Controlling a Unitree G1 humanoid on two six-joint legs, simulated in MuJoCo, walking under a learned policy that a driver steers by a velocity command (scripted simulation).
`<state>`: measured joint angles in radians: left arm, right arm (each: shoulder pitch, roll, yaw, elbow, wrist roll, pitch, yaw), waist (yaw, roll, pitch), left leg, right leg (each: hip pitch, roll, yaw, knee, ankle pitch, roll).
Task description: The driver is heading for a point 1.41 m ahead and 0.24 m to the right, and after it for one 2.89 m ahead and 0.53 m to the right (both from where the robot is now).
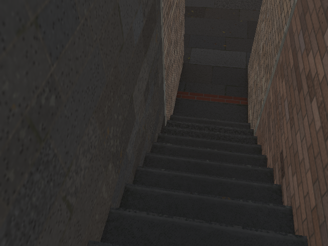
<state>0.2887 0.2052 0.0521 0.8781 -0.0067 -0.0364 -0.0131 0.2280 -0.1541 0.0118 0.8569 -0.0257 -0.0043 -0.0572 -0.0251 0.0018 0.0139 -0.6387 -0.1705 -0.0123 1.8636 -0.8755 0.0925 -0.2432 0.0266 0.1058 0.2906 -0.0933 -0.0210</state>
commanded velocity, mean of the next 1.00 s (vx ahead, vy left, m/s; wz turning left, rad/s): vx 0.00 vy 0.00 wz -0.39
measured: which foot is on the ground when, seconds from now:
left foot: up 0.00-0.42, down 0.44-1.00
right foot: down 0.00-0.44, up 0.46-1.00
